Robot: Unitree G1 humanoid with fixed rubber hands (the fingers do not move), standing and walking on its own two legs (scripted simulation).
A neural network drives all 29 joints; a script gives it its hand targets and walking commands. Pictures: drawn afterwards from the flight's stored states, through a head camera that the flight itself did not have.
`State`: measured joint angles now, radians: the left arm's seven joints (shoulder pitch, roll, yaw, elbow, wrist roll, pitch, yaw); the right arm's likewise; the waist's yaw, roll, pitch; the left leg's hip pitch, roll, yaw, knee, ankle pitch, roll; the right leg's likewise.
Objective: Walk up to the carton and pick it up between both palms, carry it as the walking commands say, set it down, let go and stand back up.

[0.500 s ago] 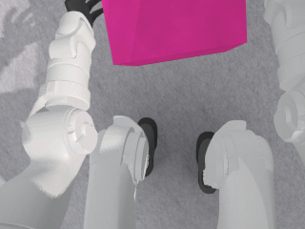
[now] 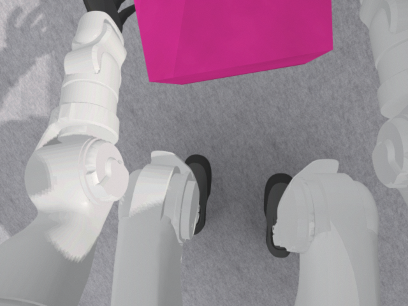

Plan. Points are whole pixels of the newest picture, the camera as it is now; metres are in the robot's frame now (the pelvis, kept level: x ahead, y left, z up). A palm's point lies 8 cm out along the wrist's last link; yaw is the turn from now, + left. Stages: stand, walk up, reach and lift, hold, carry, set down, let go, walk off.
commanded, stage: set down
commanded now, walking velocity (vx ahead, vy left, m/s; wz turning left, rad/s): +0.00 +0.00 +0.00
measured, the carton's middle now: (230, 6) +0.56 +0.03 -0.26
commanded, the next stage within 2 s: let go in 1.90 s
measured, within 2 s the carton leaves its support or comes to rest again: neither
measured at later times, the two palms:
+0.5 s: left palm (92, 25) +0.52 +0.23 -0.16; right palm out of the picture +0.57 -0.20 -0.17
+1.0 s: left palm out of the picture +0.53 +0.23 -0.04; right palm out of the picture +0.60 -0.21 -0.04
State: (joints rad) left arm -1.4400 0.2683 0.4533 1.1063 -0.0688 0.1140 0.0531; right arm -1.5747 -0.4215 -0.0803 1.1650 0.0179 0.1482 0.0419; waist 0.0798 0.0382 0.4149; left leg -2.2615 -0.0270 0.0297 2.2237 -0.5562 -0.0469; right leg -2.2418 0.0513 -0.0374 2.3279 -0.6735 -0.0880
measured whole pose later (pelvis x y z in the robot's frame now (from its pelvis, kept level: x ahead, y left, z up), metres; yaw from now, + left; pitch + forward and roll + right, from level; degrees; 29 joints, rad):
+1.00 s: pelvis -0.01 +0.01 +0.08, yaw -1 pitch +30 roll +3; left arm -1.36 0.31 0.28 0.69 -0.23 0.29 0.19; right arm -1.62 -0.68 0.00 1.00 0.22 0.30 0.03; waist 0.11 0.01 0.52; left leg -1.99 -0.02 0.03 2.00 -0.53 -0.01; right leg -1.97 0.02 -0.03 2.09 -0.64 -0.07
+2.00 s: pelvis +0.00 +0.00 +0.31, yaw -3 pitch +31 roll +2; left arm -1.26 0.30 0.34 0.65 -0.12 0.36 0.10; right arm -1.53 -0.63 -0.07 1.01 0.12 0.35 0.11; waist 0.14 -0.02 0.40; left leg -1.34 -0.02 -0.01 1.04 -0.25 -0.03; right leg -1.34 0.06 0.02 1.12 -0.33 -0.05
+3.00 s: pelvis +0.12 +0.02 +0.42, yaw -3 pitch +0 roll +0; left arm 0.24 0.18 0.03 0.44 -0.01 0.09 -0.07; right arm 0.18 -0.19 -0.05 0.47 -0.04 0.08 0.05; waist 0.00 0.01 0.02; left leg -0.23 -0.04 -0.04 0.47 -0.25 0.01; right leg -0.18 0.04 0.04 0.48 -0.30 -0.02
